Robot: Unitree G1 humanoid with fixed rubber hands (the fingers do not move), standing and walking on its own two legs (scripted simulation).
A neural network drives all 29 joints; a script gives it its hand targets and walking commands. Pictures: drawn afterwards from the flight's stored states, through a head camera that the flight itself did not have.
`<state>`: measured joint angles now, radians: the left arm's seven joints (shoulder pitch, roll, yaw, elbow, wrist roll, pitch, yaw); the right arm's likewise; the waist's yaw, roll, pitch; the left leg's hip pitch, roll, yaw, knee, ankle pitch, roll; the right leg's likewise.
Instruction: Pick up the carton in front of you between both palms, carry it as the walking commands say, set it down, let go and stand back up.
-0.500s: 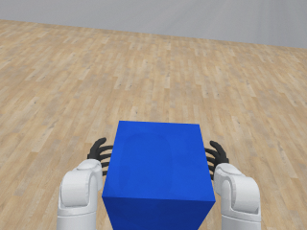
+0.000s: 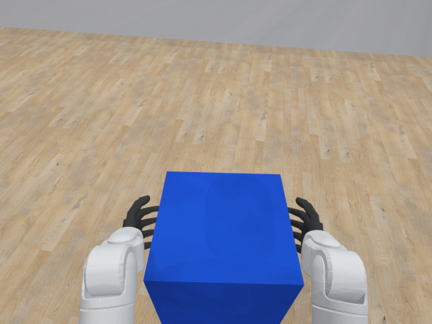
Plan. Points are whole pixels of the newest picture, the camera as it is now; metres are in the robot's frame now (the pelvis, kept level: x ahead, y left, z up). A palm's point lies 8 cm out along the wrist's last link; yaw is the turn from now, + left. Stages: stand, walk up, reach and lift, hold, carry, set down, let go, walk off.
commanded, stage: carry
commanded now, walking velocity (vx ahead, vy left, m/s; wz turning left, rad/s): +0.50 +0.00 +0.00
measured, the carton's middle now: (221, 256) +0.27 +0.00 -0.01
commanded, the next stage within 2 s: none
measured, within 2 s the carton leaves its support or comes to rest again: neither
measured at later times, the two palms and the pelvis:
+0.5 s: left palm (154, 110) +0.62 +0.18 +0.07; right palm (270, 114) +0.60 -0.11 +0.08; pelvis +0.34 +0.06 +0.00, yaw -4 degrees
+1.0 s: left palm (186, 55) +0.94 +0.14 +0.06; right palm (273, 57) +0.95 -0.16 +0.06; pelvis +0.68 -0.01 +0.00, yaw +0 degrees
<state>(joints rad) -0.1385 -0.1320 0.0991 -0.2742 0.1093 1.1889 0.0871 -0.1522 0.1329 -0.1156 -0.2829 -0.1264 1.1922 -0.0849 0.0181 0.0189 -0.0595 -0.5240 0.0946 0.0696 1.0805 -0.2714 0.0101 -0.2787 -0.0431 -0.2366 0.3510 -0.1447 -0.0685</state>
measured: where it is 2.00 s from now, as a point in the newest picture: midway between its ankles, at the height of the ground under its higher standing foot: (223, 200)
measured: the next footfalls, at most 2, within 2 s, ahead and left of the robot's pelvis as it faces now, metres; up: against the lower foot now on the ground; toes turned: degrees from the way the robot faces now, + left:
left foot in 0.30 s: +0.41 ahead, +0.13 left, +0.00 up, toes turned +9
right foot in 0.80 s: +0.74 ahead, -0.09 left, +0.00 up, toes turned -14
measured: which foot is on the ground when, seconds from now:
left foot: up 0.00-0.28, down 0.30-0.84, up 0.86-1.00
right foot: down 0.00-0.30, up 0.32-0.78, down 0.80-1.00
